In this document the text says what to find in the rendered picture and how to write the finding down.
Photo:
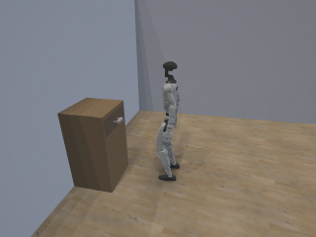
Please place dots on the right robot forearm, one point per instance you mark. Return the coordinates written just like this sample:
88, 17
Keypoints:
176, 111

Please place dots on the left robot hand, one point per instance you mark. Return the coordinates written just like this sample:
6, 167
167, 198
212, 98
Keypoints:
168, 134

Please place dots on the left robot forearm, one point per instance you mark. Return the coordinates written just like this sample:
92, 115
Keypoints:
172, 114

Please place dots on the left robot upper arm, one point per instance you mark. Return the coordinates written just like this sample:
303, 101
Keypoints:
168, 89

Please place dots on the drawer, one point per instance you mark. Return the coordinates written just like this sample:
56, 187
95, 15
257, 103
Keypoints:
109, 123

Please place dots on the cabinet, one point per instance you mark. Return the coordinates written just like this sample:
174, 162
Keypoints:
96, 162

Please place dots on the robot head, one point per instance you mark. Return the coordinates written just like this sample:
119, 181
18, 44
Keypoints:
169, 66

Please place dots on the right robot upper arm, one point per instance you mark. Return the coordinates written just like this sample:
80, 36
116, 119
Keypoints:
178, 95

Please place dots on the handle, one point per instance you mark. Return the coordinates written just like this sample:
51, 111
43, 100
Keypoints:
118, 120

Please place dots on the robot left foot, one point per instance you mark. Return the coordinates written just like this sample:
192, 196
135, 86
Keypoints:
166, 178

